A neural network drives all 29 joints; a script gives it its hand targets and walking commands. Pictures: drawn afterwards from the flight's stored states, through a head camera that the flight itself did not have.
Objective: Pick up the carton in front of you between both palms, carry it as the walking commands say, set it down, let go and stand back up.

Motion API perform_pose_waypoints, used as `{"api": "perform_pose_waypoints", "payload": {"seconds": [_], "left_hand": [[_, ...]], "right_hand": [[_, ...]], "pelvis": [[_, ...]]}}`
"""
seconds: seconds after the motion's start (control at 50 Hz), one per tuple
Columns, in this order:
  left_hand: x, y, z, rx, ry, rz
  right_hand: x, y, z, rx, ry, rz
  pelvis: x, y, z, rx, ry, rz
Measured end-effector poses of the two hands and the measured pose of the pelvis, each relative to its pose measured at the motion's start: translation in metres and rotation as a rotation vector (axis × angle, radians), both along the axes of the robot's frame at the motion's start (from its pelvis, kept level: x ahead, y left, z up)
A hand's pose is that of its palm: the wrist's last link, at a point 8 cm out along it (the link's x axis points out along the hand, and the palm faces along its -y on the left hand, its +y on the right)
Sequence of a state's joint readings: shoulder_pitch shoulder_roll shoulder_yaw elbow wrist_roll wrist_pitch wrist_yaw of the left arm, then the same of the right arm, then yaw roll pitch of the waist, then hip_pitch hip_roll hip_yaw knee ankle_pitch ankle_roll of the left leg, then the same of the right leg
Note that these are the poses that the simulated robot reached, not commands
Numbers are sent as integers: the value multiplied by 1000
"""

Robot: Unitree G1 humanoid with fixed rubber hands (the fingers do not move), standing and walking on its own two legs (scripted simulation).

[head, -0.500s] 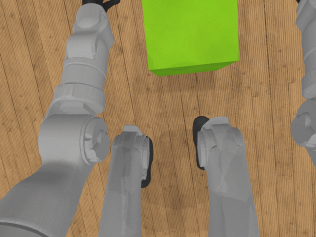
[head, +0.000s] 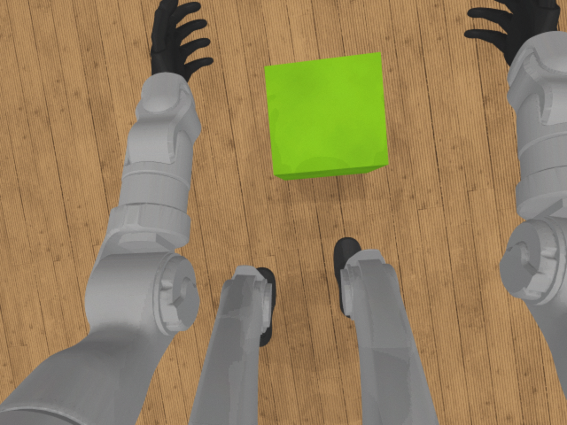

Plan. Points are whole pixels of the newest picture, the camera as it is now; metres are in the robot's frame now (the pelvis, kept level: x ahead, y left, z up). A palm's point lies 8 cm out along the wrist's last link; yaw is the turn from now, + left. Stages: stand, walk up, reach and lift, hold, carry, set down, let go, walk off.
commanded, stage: set down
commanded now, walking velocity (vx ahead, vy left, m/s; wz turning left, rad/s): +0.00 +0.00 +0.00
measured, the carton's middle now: (323, 128) +0.51 -0.08 -0.46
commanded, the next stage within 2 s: let go in 0.10 s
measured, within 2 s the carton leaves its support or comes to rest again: neither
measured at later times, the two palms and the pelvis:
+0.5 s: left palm (92, 147) +0.44 +0.15 +0.01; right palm out of the picture +0.41 -0.29 +0.01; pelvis +0.04 -0.01 +0.12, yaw -3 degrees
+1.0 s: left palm out of the picture +0.29 +0.23 +0.12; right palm out of the picture +0.25 -0.23 +0.11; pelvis +0.10 +0.02 +0.19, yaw -4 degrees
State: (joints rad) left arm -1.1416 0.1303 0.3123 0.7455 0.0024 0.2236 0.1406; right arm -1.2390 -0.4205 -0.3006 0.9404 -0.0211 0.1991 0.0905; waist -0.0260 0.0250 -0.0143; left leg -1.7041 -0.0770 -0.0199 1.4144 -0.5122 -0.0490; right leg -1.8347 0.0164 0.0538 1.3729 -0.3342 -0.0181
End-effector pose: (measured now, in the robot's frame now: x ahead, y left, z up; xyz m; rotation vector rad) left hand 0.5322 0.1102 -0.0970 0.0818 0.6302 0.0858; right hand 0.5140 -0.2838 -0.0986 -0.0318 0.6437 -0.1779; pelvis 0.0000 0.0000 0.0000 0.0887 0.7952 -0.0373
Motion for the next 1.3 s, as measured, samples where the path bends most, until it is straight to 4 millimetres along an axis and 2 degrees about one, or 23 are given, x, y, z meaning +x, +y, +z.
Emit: {"api": "perform_pose_waypoints", "payload": {"seconds": [0.16, 0.26, 0.4, 0.56, 0.84, 0.98, 1.1, 1.3], "left_hand": [[-4, 3, 41, 9, 4, -9], [-18, 6, 58, 46, 31, -38], [-67, 26, 81, 108, 97, -88], [-112, 48, 123, 106, 126, -120], [-204, 98, 185, 93, 154, -110], [-243, 121, 210, 89, 154, -99], [-256, 132, 220, 87, 152, -102], [-249, 129, 222, 85, 160, -111]], "right_hand": [[-5, -2, 40, -5, 7, 4], [-21, -2, 55, -49, 48, 27], [-74, -2, 78, -96, 112, 55], [-126, 1, 119, -86, 121, 50], [-220, 35, 182, -74, 141, 52], [-256, 52, 208, -72, 146, 59], [-270, 61, 218, -72, 155, 69], [-267, 63, 220, -71, 170, 73]], "pelvis": [[7, -2, 41, -6, -17, -7], [14, -4, 65, -13, -34, -10], [31, -8, 99, -34, -99, -15], [51, -7, 130, -55, -218, -22], [81, 6, 172, -99, -507, -21], [94, 14, 187, -120, -670, -19], [100, 20, 190, -132, -779, -18], [103, 21, 189, -142, -858, -21]]}}
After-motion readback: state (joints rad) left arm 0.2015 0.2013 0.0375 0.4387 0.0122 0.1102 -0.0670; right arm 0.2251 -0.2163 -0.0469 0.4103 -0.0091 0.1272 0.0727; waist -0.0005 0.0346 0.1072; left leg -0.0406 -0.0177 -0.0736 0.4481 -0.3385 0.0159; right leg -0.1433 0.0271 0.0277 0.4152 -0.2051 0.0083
